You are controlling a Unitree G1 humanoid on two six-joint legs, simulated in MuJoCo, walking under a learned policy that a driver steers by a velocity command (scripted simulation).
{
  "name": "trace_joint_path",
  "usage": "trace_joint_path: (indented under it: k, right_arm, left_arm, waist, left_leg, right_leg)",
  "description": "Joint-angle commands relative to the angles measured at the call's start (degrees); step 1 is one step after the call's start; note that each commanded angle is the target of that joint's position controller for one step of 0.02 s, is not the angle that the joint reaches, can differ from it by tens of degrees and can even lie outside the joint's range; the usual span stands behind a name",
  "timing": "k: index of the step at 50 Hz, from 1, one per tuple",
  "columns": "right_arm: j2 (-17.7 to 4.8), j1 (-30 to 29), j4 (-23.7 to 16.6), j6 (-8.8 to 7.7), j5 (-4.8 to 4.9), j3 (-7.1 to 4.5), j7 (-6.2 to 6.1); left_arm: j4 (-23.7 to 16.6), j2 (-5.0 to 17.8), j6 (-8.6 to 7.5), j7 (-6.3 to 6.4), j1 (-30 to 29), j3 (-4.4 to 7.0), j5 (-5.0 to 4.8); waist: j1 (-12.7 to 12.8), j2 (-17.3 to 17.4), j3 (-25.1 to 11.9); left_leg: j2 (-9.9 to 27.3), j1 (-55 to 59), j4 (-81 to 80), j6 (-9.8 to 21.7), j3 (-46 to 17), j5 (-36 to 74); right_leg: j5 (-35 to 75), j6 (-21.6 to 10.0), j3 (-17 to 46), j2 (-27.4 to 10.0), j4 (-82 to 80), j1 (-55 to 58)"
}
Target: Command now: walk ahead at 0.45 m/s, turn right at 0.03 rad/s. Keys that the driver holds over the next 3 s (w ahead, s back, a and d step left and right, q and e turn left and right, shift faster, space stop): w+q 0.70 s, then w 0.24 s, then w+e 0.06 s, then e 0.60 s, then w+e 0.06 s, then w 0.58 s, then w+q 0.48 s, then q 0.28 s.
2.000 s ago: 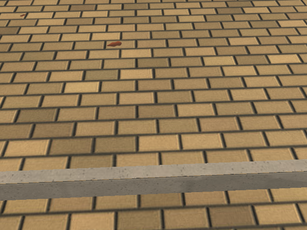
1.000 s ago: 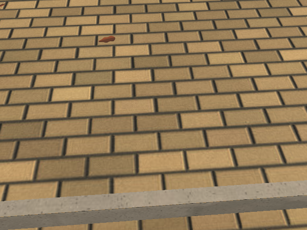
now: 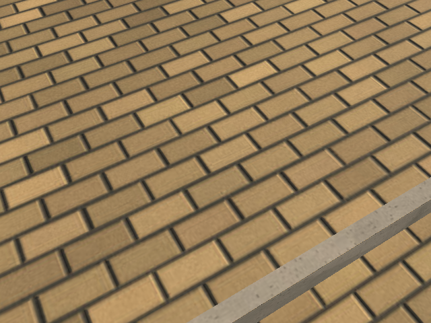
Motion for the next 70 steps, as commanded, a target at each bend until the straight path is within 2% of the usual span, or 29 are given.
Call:
trace_joint_path:
  k: [1, 3, 5, 10, 12, 15, 19, 23, 25, 26, 27, 29, 30, 31, 32, 34, 35, 37, 40, 43, 49, 52, 54, 56, 57, 58, 59, 62, 70]
  right_arm:
    - [-6.47, -4.42, -5.83, -0.05, -0.16, -0.87, -0.04]
    - [-4.83, -5.93, -5.33, -0.26, 0.54, -0.84, 0.72]
    - [-4.05, -3.98, -3.72, 0.86, -0.59, -1.03, 1.02]
    - [-2.0, -6.9, -4.21, 2.39, -1.15, -1.37, 1.7]
    - [-1.0, -9.8, -5.01, 3.21, -1.41, -1.42, 0.96]
    - [0.2, -18.31, -8.95, 3.89, -1.1, -1.3, -0.49]
    - [4.08, -30.1, -16.6, 3.78, 0.05, 1.24, -2.19]
    - [6.6, -41.84, -26.34, 3.54, -0.02, 5.27, -0.9]
    - [6.22, -34.65, -25.78, 4.27, 0.79, 6.3, 1.24]
    - [4.22, -29.9, -23.61, 4.47, 0.67, 5.64, 1.53]
    - [1.22, -20.45, -21.22, 4.85, 0.26, 4.44, 1.15]
    - [-6.4, -6.72, -17.58, 4.07, -0.29, 1.08, 1.73]
    - [-16.09, -9.72, -17.14, 4.1, 1.0, -1.75, 1.22]
    - [-18.54, -9.11, -17.0, 5.13, 0.86, -3.62, -0.04]
    - [-17.12, -11.71, -15.78, 4.74, 0.52, -3.61, -0.3]
    - [-8.13, -12.67, -11.19, 3.2, -0.75, -1.74, -0.88]
    - [-4.4, -13.9, -10.49, 2.26, -1.63, -0.78, -1.02]
    - [-3.43, -12.36, -8.34, -0.1, -1.27, -0.28, -0.15]
    - [-5.83, -14.14, -8.73, -1.92, 0.18, -0.47, 0.63]
    - [-7.44, -6.04, -9.23, -2.54, 1.2, -0.9, -0.43]
    - [-9.07, 2.22, -9.64, -1.63, 0.49, -1.67, -1.04]
    - [-9.33, 1.31, -9.95, -1.93, -0.25, -1.11, -1.54]
    - [-10.93, 0.09, -10.18, -1.98, -1.17, -1.37, -2.79]
    - [-12.29, -5.78, -12.81, -1.94, -0.12, -1.69, -3.29]
    - [-5.42, -0.03, -14.97, -1.86, 0.69, -0.49, -3.28]
    - [-7.91, 5.07, -14.73, -1.43, 2.26, -0.58, -3.14]
    - [-9.82, 0.01, -15.23, -1.14, 0.96, -0.59, -2.84]
    - [-9.9, -9.28, -19.38, -0.08, -1.37, -0.36, -1.1]
    - [-8.07, -13.27, -21.7, 4.86, -1.38, 0.44, -1.8]
  left_arm:
    - [4.15, 16.26, -0.67, 2.27, 24.66, 4.38, -1.08]
    - [1.93, 8.6, -1.14, 1.69, 13.55, 2.0, -1.5]
    - [1.71, 4.83, -2.04, 1.87, 10.72, 0.71, -1.97]
    - [5.21, 4.3, -3.61, 2.66, 17.95, 0.23, -2.26]
    - [7.32, 3.82, -3.46, 2.97, 23.71, 0.15, -1.75]
    - [9.55, 3.45, -3.3, 2.85, 28.08, -0.29, -0.67]
    - [12.05, 3.7, -3.66, 2.47, 32.37, -1.41, 0.46]
    - [14.59, 2.45, -3.34, 3.04, 33.37, -3.23, -1.09]
    - [11.92, 3.62, -2.31, 4.6, 28.11, -3.73, -3.87]
    - [10.13, 7.32, -2.6, 5.11, 28.71, -3.25, -5.45]
    - [8.72, 13.67, -2.67, 5.55, 26.95, -1.71, -5.71]
    - [4.33, 18.6, -2.1, 3.83, 25.17, 0.9, -5.71]
    - [-0.3, 9.74, -3.27, 0.97, 24.09, -0.46, -4.14]
    - [-3.3, 10.95, -4.44, -0.9, 20.79, 0.74, -2.67]
    - [-6.03, 7.81, -4.45, -1.33, 18.48, 0.13, -2.34]
    - [-7.82, 1.81, -3.02, 0.6, 14.64, -1.57, -1.42]
    - [-9.65, 0.34, -2.07, 1.5, 14.06, -2.27, -0.84]
    - [-12.06, -0.61, -0.31, 3.08, 13.4, -2.7, -0.71]
    - [-15.07, 1.12, 0.81, 3.58, 9.97, -3.45, 0.46]
    - [-15.51, 4.37, 0.51, 1.74, 4.33, -2.25, -0.14]
    - [-16.92, 3.24, 0.74, -0.23, -6.45, -2.77, -2.24]
    - [-15.6, 5.33, 0.33, 0.26, -3.6, -1.84, -2.31]
    - [-11.37, 8.6, -0.18, 1.23, 7.99, -0.43, -2.36]
    - [-5.91, 9.88, -1.33, 2.41, 23.0, 0.35, -1.65]
    - [-5.01, 14.19, -1.36, 2.43, 24.62, 1.33, -1.02]
    - [-6.1, 13.17, -1.2, 1.58, 24.77, 1.6, -2.84]
    - [-8.75, 11.65, -0.93, 1.6, 18.23, 1.89, -3.95]
    - [-9.05, 8.47, -0.64, 2.31, 14.46, 1.0, -3.96]
    - [-8.56, 12.54, 0.89, 2.28, 18.41, 2.34, -2.84]
  waist:
    - [11.53, -8.52, -12.12]
    - [6.29, -4.33, -3.3]
    - [3.68, -5.82, -0.52]
    - [2.83, -5.02, -0.12]
    - [4.19, -7.31, 0.32]
    - [4.52, -2.81, 6.16]
    - [4.68, -2.2, 9.71]
    - [3.43, -0.07, 12.34]
    - [0.28, 0.07, 5.68]
    - [-0.77, -1.7, -0.74]
    - [-6.64, -7.51, -8.1]
    - [-11.65, -16.3, -19.95]
    - [-6.19, 4.86, -22.66]
    - [-4.47, 2.99, -28.07]
    - [-1.46, -0.13, -22.75]
    - [3.13, -8.47, -3.27]
    - [5.69, -6.6, -1.38]
    - [7.43, -0.98, -2.74]
    - [10.25, -4.33, -0.02]
    - [3.47, -0.7, -3.25]
    - [-2.72, 5.21, -2.6]
    - [-0.31, 6.78, -3.22]
    - [5.15, 7.89, -5.5]
    - [13.01, 4.28, -9.81]
    - [7.62, -12.35, -15.98]
    - [6.09, -10.15, -26.44]
    - [5.38, -2.01, -21.5]
    - [3.16, 3.29, -7.08]
    - [2.77, -5.2, -8.2]
  left_leg:
    - [-3.79, -35.61, 35.89, 4.07, -7.62, -5.28]
    - [-0.2, -33.13, 34.39, 5.2, -10.99, 4.38]
    - [0.2, -29.78, 32.71, 4.47, -10.33, 8.7]
    - [-0.95, -36.31, 39.01, 3.64, -9.58, 14.55]
    - [-1.97, -44.16, 53.15, 3.96, -7.7, 11.87]
    - [-2.79, -63.93, 72.0, 5.38, -10.15, 4.29]
    - [-5.11, -86.93, 93.32, 9.38, -10.71, -7.13]
    - [-4.36, -79.58, 72.48, 10.06, -0.64, -9.24]
    - [-5.36, -41.91, 49.8, 11.08, 7.02, 1.84]
    - [-9.99, -30.27, 47.53, 11.14, 10.95, 2.44]
    - [-12.43, -22.61, 44.24, 11.68, 9.61, 1.87]
    - [-14.67, -6.99, 26.52, 16.78, -8.72, -3.34]
    - [3.64, 5.38, 6.77, 25.11, -47.45, 5.18]
    - [6.31, 8.54, -7.26, 25.16, -70.69, 13.58]
    - [6.0, 4.13, -8.25, 22.07, -65.71, 4.01]
    - [2.27, -14.11, -3.7, 17.39, -50.84, 10.34]
    - [-0.21, -19.88, -3.32, 17.25, -45.35, 13.73]
    - [-1.17, -20.6, -4.97, 16.66, -36.13, 20.62]
    - [-6.43, -27.24, -10.99, 11.55, -22.52, 19.71]
    - [-6.79, -15.04, -14.74, 9.02, -20.23, 46.18]
    - [-2.64, 9.59, -20.18, 5.6, -18.78, 56.76]
    - [-0.98, 12.26, -15.29, 3.83, -15.58, 73.89]
    - [0.77, 15.27, -3.74, 1.71, -15.33, 83.37]
    - [-2.04, 3.92, 18.46, 0.81, -12.92, 66.2]
    - [-10.45, -17.71, 39.85, -1.33, -9.56, 0.7]
    - [-13.5, -26.5, 53.02, -2.27, -13.43, -8.24]
    - [-9.56, -27.55, 53.03, -1.6, -15.82, 0.72]
    - [-6.33, -29.28, 44.9, -1.2, -14.16, 4.71]
    - [-5.58, -27.8, 30.56, -2.84, -11.49, 8.88]
  right_leg:
    - [-3.13, -9.79, 33.53, -23.83, -15.03, 36.18]
    - [-1.4, -5.71, 19.76, -18.19, -17.79, 22.35]
    - [4.81, -2.74, 11.77, -14.23, -20.76, 17.01]
    - [23.96, -2.32, 2.95, -14.44, -19.3, 18.57]
    - [19.97, -4.68, 3.99, -16.42, -18.89, 21.24]
    - [9.61, -6.45, 5.47, -19.26, -19.39, 25.19]
    - [6.59, -4.78, 5.4, -21.87, -18.23, 30.72]
    - [8.02, 0.29, -5.31, -14.39, -25.62, 18.66]
    - [47.5, -1.28, -12.92, -11.68, -28.28, 4.11]
    - [80.99, -2.39, -11.58, -14.35, -20.98, 6.42]
    - [99.59, -1.61, -10.69, -16.32, -8.2, 12.2]
    - [95.63, -0.89, -8.27, -15.27, 26.3, 15.53]
    - [9.73, 4.67, -6.51, -0.03, 58.16, -7.48]
    - [1.15, 4.0, 7.8, 4.46, 71.3, -14.36]
    - [4.15, 2.51, 10.43, 1.59, 73.3, -18.66]
    - [0.49, 1.39, 9.65, -1.64, 68.71, -24.68]
    - [-3.36, 1.2, 9.77, -1.87, 70.42, -25.18]
    - [-6.71, 0.28, 8.94, -2.4, 78.38, -29.01]
    - [-1.63, 0.72, 7.7, -6.15, 51.95, -24.9]
    - [9.03, 3.13, 0.69, -5.43, 35.03, -21.95]
    - [15.14, 0.71, -2.96, -1.62, 9.79, -21.85]
    - [11.8, -1.1, -3.97, 3.0, 2.68, -9.85]
    - [9.56, -2.16, -1.79, 5.04, -1.67, -2.08]
    - [23.91, -5.1, 4.24, -1.1, -8.32, 16.97]
    - [66.88, -13.07, 19.5, -18.37, 6.26, 37.95]
    - [76.56, -21.95, 37.83, -25.21, 1.3, 44.77]
    - [65.52, -20.42, 32.88, -21.59, -3.82, 36.21]
    - [49.53, -14.14, 22.66, -12.65, -10.57, 17.9]
    - [40.56, -7.34, 19.46, -5.99, -10.29, 8.1]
